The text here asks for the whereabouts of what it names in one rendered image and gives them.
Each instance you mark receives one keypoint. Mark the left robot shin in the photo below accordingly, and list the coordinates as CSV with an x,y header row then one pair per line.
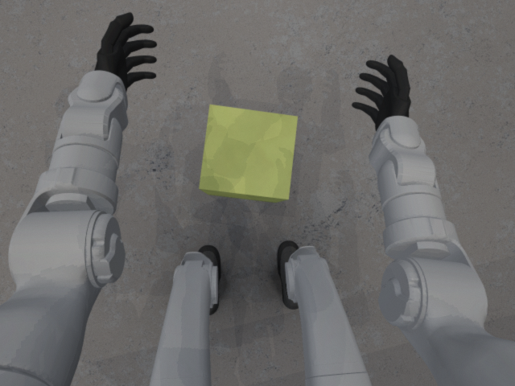
x,y
192,256

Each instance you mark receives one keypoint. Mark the left robot forearm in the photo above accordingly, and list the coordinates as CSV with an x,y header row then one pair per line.
x,y
87,151

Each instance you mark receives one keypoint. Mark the carton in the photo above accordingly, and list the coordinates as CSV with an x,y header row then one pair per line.
x,y
248,154

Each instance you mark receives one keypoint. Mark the left robot upper arm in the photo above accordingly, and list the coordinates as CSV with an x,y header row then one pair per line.
x,y
60,260

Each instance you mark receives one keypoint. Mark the right robot upper arm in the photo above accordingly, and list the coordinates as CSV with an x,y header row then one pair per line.
x,y
440,307

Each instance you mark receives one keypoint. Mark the right robot forearm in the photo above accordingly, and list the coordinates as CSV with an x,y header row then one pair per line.
x,y
415,221

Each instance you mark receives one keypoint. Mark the robot right hand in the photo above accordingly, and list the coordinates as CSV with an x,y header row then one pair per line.
x,y
395,100

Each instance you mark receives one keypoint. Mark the robot left hand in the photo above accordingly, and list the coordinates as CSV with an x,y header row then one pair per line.
x,y
112,57

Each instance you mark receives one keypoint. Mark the left robot foot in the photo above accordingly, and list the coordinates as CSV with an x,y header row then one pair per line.
x,y
212,253

